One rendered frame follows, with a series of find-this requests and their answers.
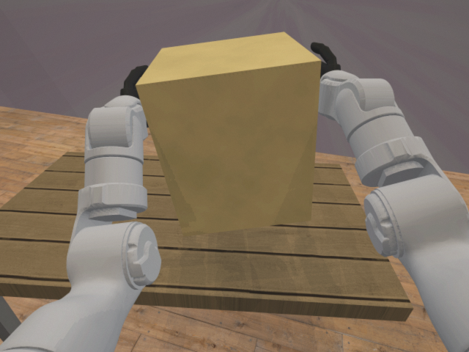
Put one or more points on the left robot hand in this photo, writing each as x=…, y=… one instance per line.
x=131, y=80

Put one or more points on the robot right forearm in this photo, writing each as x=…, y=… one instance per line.
x=384, y=146

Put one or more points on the robot left upper arm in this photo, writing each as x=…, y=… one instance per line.
x=108, y=266

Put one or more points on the robot left forearm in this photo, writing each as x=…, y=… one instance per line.
x=113, y=156

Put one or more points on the carton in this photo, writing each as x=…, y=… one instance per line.
x=234, y=124

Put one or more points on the robot right upper arm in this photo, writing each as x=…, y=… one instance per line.
x=423, y=223

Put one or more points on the right robot hand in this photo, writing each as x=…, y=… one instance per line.
x=328, y=56

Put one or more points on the table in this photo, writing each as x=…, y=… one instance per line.
x=324, y=267

